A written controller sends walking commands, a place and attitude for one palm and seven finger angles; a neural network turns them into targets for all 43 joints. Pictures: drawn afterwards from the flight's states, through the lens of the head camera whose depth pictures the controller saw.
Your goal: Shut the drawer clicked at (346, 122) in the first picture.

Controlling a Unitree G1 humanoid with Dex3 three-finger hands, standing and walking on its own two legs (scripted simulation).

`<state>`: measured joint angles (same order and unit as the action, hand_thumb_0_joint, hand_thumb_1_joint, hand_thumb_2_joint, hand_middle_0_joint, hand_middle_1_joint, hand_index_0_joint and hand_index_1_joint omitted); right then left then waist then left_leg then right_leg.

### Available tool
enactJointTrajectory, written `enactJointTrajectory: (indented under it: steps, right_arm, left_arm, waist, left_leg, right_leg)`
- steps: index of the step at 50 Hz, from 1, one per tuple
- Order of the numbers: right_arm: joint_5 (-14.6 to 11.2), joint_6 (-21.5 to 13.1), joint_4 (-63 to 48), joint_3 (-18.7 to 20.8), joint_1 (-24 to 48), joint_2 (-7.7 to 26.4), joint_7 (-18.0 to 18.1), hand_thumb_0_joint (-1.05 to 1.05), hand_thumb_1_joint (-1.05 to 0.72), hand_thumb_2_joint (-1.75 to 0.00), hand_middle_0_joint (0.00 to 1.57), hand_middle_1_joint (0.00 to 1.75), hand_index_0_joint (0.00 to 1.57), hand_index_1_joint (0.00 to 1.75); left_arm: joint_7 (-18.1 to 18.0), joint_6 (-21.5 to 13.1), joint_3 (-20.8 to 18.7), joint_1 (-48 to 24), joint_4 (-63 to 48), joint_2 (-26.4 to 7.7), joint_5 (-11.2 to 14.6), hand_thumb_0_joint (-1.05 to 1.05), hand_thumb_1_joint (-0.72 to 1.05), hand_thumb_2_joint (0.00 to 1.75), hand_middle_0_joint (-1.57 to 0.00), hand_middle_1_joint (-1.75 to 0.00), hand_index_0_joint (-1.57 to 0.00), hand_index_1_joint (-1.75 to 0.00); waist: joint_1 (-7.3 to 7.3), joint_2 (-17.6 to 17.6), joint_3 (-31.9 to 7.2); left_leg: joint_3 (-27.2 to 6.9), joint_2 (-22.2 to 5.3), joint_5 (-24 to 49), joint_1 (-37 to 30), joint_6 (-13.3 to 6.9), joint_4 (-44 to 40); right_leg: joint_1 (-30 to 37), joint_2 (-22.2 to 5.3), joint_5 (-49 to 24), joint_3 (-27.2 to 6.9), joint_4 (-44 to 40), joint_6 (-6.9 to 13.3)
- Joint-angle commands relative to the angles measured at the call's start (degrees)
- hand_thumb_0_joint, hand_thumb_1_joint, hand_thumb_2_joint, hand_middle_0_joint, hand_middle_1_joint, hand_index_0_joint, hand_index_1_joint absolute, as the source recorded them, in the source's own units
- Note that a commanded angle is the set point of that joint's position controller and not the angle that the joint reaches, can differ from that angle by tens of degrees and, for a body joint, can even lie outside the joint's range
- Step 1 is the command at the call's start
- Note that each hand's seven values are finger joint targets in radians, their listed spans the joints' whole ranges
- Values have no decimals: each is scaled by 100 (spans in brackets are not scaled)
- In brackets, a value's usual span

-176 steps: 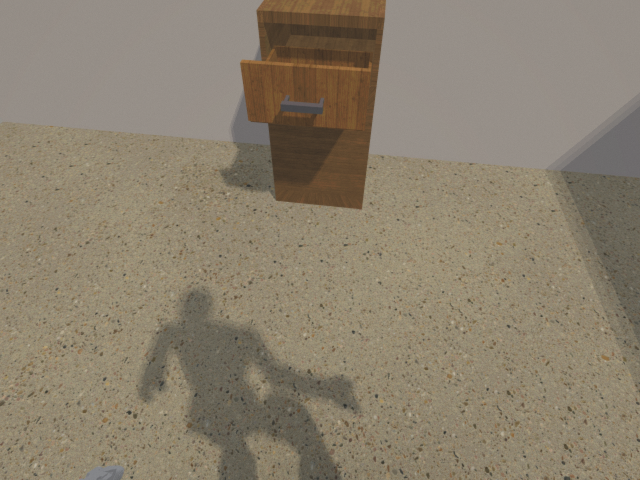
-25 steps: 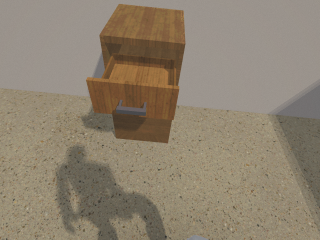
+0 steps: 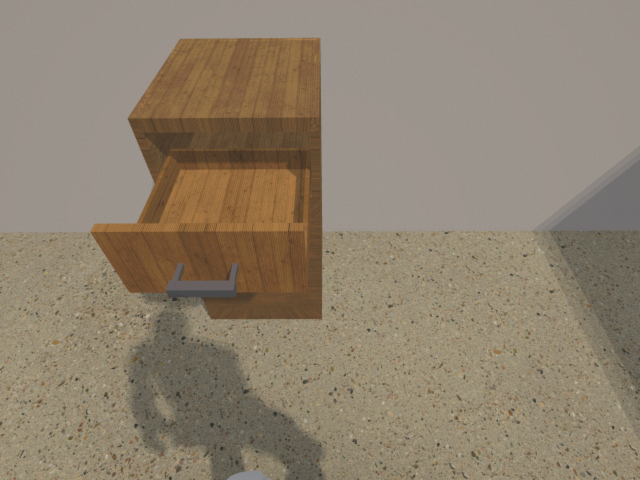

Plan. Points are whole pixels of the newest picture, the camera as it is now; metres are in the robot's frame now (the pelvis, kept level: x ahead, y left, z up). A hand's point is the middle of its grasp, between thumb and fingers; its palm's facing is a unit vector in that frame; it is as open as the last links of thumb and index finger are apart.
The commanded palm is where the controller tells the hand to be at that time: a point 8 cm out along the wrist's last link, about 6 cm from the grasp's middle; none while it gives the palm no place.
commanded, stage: take the last steps up to it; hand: left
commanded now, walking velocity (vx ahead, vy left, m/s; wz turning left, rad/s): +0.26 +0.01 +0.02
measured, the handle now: (204, 279) +0.46 +0.23 -0.08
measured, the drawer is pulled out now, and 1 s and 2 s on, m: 0.30 0.30 0.30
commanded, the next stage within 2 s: come to a stop and stand still in 0.36 s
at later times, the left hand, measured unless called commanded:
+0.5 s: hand out of the picture +0.14 +0.22 -0.18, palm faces +0.04 -0.99 -0.16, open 7.3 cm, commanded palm none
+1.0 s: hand (191, 445) +0.22 +0.21 -0.18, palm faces +0.06 -0.98 -0.21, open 7.3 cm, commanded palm none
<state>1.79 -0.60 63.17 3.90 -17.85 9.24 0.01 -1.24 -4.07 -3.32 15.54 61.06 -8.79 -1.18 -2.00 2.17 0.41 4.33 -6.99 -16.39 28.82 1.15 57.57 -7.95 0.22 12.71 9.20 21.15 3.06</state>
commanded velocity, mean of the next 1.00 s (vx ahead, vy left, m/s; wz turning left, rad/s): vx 0.01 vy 0.02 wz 0.00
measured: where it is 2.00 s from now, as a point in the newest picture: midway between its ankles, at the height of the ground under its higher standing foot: outside the picture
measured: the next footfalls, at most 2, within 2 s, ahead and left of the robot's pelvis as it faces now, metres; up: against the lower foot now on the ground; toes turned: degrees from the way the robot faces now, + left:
left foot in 0.22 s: +0.18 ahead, +0.14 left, +0.00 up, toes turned +3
right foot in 0.62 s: +0.24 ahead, -0.10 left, +0.00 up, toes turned -7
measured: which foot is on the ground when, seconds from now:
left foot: up 0.00-0.20, down 0.22-1.00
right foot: down 0.00-0.22, up 0.24-0.60, down 0.62-0.94, up 0.96-1.00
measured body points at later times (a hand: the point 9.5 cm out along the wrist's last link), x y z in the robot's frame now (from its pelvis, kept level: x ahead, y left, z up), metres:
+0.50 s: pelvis +0.14 +0.04 +0.00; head +0.14 +0.05 +0.45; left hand +0.14 +0.27 -0.17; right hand +0.18 -0.19 -0.15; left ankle +0.16 +0.13 -0.74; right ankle +0.16 -0.09 -0.69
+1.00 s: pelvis +0.15 +0.03 -0.01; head +0.17 +0.04 +0.44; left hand +0.21 +0.27 -0.17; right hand +0.15 -0.20 -0.16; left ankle +0.16 +0.14 -0.74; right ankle +0.18 -0.09 -0.73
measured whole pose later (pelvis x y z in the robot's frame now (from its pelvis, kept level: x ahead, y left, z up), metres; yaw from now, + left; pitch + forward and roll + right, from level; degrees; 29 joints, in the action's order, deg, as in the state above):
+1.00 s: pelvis +0.15 +0.03 -0.01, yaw +0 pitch -1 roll +1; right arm 1.1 0.8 62.2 2.6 -15.9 7.7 2.1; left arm -2.5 2.2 -3.4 9.2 60.6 -9.9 -1.1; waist -0.1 -2.3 3.0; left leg 6.7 -0.5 -15.1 12.3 -1.4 28.4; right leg -19.0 -4.0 19.5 3.4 37.4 -0.2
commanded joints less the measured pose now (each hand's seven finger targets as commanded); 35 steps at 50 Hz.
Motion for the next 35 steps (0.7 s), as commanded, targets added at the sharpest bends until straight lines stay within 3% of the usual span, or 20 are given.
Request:
enactJointTrajectory:
  steps: [1, 6, 8, 9, 10, 11, 12, 14, 15, 18, 20, 23, 25, 28, 29, 30, 31, 32, 33, 35]
  right_arm:
    - [-22, -81, -453, -5, 304, 63, -114, 0, -90, -90, 20, 30, 20, 30]
    - [-61, -179, -701, -58, 899, 135, -142, 0, -90, -90, 20, 30, 20, 30]
    - [-54, -214, -630, -73, 710, 202, -104, 0, -90, -90, 20, 30, 20, 30]
    - [-39, -249, -477, -48, 279, 317, -67, 0, -90, -90, 20, 30, 20, 30]
    - [-4, -286, -319, 13, -372, 663, -1, 0, -90, -90, 20, 30, 20, 30]
    - [46, -301, -242, 142, -900, 1278, 64, 0, -90, -90, 20, 30, 20, 30]
    - [-21, -218, -246, 126, -1019, 1397, 76, 0, -90, -90, 20, 30, 20, 30]
    - [-52, -232, -435, 43, -309, 1001, 139, 0, -90, -90, 20, 30, 20, 30]
    - [-58, -265, -493, -33, 5, 747, 138, 0, -90, -90, 20, 30, 20, 30]
    - [-93, -337, -474, -121, 231, 513, 152, 0, -90, -90, 20, 30, 20, 30]
    - [-75, -346, -470, -73, 143, 464, 163, 0, -90, -90, 20, 30, 20, 30]
    - [-58, -278, -429, -59, 83, 545, 150, 0, -90, -90, 20, 30, 20, 30]
    - [-43, -242, -385, -90, 158, 535, 165, 0, -90, -90, 20, 30, 20, 30]
    - [-70, -156, -235, -118, 154, 509, 197, 0, -90, -90, 20, 30, 20, 30]
    - [-108, -151, -176, -146, 120, 388, 191, 0, -90, -90, 20, 30, 20, 30]
    - [-147, -129, -131, -182, 12, 220, 174, 0, -90, -90, 20, 30, 20, 30]
    - [-170, -81, -98, -202, -161, 128, 131, 0, -90, -90, 20, 30, 20, 30]
    - [-148, -16, -59, -203, -259, 85, 117, 0, -90, -90, 20, 30, 20, 30]
    - [-134, 45, -12, -188, -333, 155, 125, 0, -90, -90, 20, 30, 20, 30]
    - [-125, 130, 22, -141, -392, 209, 144, 0, -90, -90, 20, 30, 20, 30]
  left_arm:
    - [17, -90, -62, 684, -5, -618, -7, 0, 90, 90, -20, -30, -20, -30]
    - [7, -46, -83, 902, 164, -773, -30, 0, 90, 90, -20, -30, -20, -30]
    - [10, 3, -92, 897, 217, -774, -10, 0, 90, 90, -20, -30, -20, -30]
    - [9, 23, -79, 891, 233, -711, -13, 0, 90, 90, -20, -30, -20, -30]
    - [28, 43, -38, 932, 204, -553, 15, 0, 90, 90, -20, -30, -20, -30]
    - [56, 53, 1, 1110, 100, -243, 64, 0, 90, 90, -20, -30, -20, -30]
    - [36, 40, 10, 926, -48, -332, -2, 0, 90, 90, -20, -30, -20, -30]
    - [56, 109, -6, 551, -26, -379, -13, 0, 90, 90, -20, -30, -20, -30]
    - [93, 135, -20, 590, 60, -323, -30, 0, 90, 90, -20, -30, -20, -30]
    - [102, 275, 17, 982, 214, -105, -38, 0, 90, 90, -20, -30, -20, -30]
    - [85, 323, 2, 948, 185, -60, -49, 0, 90, 90, -20, -30, -20, -30]
    - [83, 375, 29, 613, 24, -35, -58, 0, 90, 90, -20, -30, -20, -30]
    - [47, 371, 76, 448, -37, 15, -39, 0, 90, 90, -20, -30, -20, -30]
    - [-34, 340, 127, 631, 103, -60, -19, 0, 90, 90, -20, -30, -20, -30]
    - [-64, 299, 116, 715, 145, -283, -25, 0, 90, 90, -20, -30, -20, -30]
    - [-89, 249, 122, 678, 152, -512, -19, 0, 90, 90, -20, -30, -20, -30]
    - [-86, 248, 121, 464, 102, -763, -1, 0, 90, 90, -20, -30, -20, -30]
    - [-89, 246, 89, 307, 65, -862, 14, 0, 90, 90, -20, -30, -20, -30]
    - [-109, 233, 53, 250, 37, -939, 46, 0, 90, 90, -20, -30, -20, -30]
    - [-156, 289, 11, 113, -40, -947, 56, 0, 90, 90, -20, -30, -20, -30]
  waist:
    - [232, -750, 524]
    - [351, -828, 547]
    - [219, -715, 499]
    - [18, -568, 400]
    - [-227, 37, 8]
    - [-317, 1413, -427]
    - [-326, 1340, -471]
    - [-138, 659, 118]
    - [19, 362, 295]
    - [332, 499, 139]
    - [340, 263, 97]
    - [278, 350, 344]
    - [297, 372, 355]
    - [426, 223, 134]
    - [473, -65, 187]
    - [380, -405, 161]
    - [217, -449, 239]
    - [164, -702, 130]
    - [159, -1303, -77]
    - [177, -1198, -121]
  left_leg:
    - [19, -71, 277, 334, 37, -795]
    - [139, 132, 177, -358, -93, -1905]
    - [320, 327, 394, -1057, -145, -2512]
    - [321, 374, 645, -1863, -193, -2917]
    - [-155, -12, 1000, -2893, -373, -3186]
    - [-1850, -1437, 1512, -3708, -938, -3661]
    - [-2438, -1933, 1125, -3389, -1323, -4153]
    - [-2145, -1747, 423, -2399, -1320, -4457]
    - [-1644, -1490, 464, -2017, -1176, -4594]
    - [-603, -965, 1386, -1585, -956, -4628]
    - [-508, -950, 1579, -1552, -1033, -4644]
    - [-535, -911, 893, -1403, -1103, -4762]
    - [-519, -894, 1347, -1347, -1125, -4565]
    - [-291, -554, 1677, -1390, -804, -3830]
    - [-206, -317, 1386, -1249, -541, -3571]
    - [-107, 3, 614, -1166, -278, -3447]
    - [-53, 209, -86, -1150, -141, -3513]
    - [30, 293, 94, -1308, -62, -3468]
    - [100, 306, 63, -1522, -17, -3252]
    - [113, 308, -19, -1590, 25, -2951]
  right_leg:
    - [-50, -1565, -955, -1118, -1197, 729]
    - [105, -1638, -1335, -1126, -809, 631]
    - [23, -1420, -1411, -953, -396, 471]
    - [-305, -1241, -1537, -792, 253, 341]
    - [-828, -902, -1160, -566, 1355, 140]
    - [-1895, -215, 965, -11, 2912, -159]
    - [-2218, -128, 2280, -343, 3989, -125]
    - [-2576, -550, 1630, -757, 4814, -149]
    - [-2442, -707, 1195, -845, 4704, -206]
    - [-1825, -711, 617, -692, 4092, -344]
    - [-1731, -710, 532, -653, 3690, -386]
    - [-1638, -688, 512, -560, 2896, -410]
    - [-1298, -632, 495, -580, 2221, -431]
    - [-331, -427, -338, -439, 780, -500]
    - [-49, -527, -858, -688, 241, -479]
    - [28, -942, -1560, -1294, 1, -318]
    - [-149, -1346, -1808, -1496, -10, -109]
    - [-229, -1455, -2253, -1580, 111, 70]
    - [-231, -1517, -2609, -1658, 81, 175]
    - [-245, -1712, -2984, -1665, 15, 330]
